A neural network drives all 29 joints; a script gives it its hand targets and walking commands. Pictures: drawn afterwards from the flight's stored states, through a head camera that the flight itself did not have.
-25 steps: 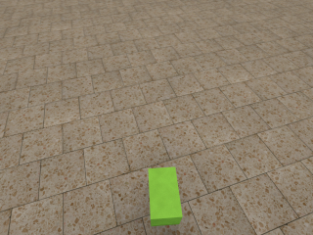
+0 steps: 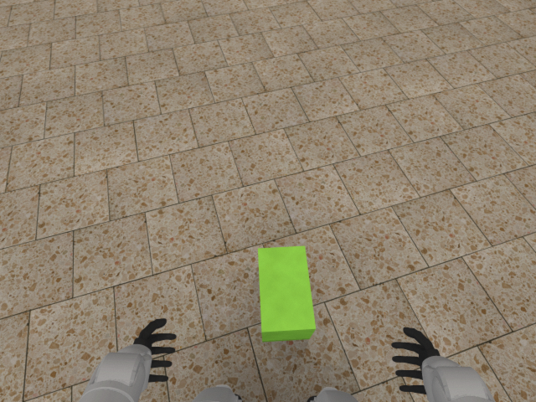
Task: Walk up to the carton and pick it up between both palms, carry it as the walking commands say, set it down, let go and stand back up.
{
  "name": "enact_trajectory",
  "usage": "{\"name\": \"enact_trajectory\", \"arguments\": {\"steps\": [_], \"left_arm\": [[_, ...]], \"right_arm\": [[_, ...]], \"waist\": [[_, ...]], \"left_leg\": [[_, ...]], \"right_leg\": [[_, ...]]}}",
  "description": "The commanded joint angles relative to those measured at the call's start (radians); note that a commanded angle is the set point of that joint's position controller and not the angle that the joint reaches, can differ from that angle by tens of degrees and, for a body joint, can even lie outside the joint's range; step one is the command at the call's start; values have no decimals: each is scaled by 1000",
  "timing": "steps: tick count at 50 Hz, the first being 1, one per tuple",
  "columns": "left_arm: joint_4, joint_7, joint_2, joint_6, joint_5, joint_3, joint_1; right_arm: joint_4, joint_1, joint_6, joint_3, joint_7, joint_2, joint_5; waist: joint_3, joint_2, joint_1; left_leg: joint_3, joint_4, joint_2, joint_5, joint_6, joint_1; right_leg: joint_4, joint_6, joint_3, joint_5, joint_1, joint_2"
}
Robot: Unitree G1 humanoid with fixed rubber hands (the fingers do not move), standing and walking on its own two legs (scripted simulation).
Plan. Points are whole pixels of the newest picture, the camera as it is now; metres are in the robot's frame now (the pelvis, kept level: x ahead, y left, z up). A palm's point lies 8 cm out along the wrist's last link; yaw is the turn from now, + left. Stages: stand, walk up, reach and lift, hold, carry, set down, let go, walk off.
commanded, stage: reach and lift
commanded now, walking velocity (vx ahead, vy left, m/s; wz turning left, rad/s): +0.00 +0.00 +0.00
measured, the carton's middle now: (283, 293) +0.45 -0.03 -0.67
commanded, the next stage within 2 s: none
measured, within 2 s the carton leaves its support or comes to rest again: neither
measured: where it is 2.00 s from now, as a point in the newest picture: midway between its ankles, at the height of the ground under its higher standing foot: outside the picture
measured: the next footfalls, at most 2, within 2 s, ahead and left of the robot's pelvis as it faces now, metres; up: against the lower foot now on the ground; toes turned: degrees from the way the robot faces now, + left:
none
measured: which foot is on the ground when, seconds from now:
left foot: down 0.00-1.00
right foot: down 0.00-1.00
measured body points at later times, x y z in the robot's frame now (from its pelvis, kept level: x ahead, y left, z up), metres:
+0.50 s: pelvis -0.05 -0.02 -0.06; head +0.08 -0.02 +0.38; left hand +0.20 +0.20 -0.16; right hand +0.21 -0.22 -0.17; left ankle +0.01 +0.13 -0.73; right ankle +0.01 -0.14 -0.73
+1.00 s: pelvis -0.07 -0.01 -0.09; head +0.17 -0.01 +0.30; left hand +0.34 +0.18 -0.20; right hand +0.37 -0.20 -0.20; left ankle +0.01 +0.13 -0.73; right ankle +0.01 -0.14 -0.73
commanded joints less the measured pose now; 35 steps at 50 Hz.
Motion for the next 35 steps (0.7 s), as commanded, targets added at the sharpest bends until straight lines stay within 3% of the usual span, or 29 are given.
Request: {"name": "enact_trajectory", "arguments": {"steps": [1, 5, 10, 19, 27, 35], "left_arm": [[-132, -17, 8, -7, 51, 38, 154], [-224, -32, -12, -127, 78, 66, 60], [-255, -27, -41, -210, 89, 68, 85], [-232, -17, -19, -178, 68, 126, -47], [-147, -8, 5, -175, 41, 146, -362], [-41, 29, -4, -241, 66, 201, -584]], "right_arm": [[-97, 149, -15, -57, 24, -10, -60], [-211, 59, -131, -120, 33, -15, -116], [-223, 107, -210, -112, 30, 12, -111], [-240, -103, -176, -80, 0, 42, -64], [-123, -395, -160, -93, -30, 39, -61], [4, -643, -220, -133, -53, 27, -49]], "waist": [[-215, 31, 12], [-337, 26, 9], [-454, -7, -17], [-321, -21, 15], [-325, -37, -12], [-459, 8, -2]], "left_leg": [[-49, -48, -56, 434, 27, 109], [-42, 71, -50, 438, 14, -1], [-43, 176, -60, 402, 7, -67], [13, 197, -72, -47, 11, -278], [12, 256, -72, -152, 4, -347], [18, 290, -78, -96, -23, -401]], "right_leg": [[-32, -53, 2, 371, 55, 85], [84, -38, 8, 363, -27, 81], [188, -16, 6, 356, -74, 82], [198, -12, -1, -49, -169, 67], [224, -6, -4, -147, -229, 68], [259, 0, -7, -67, -279, 86]]}}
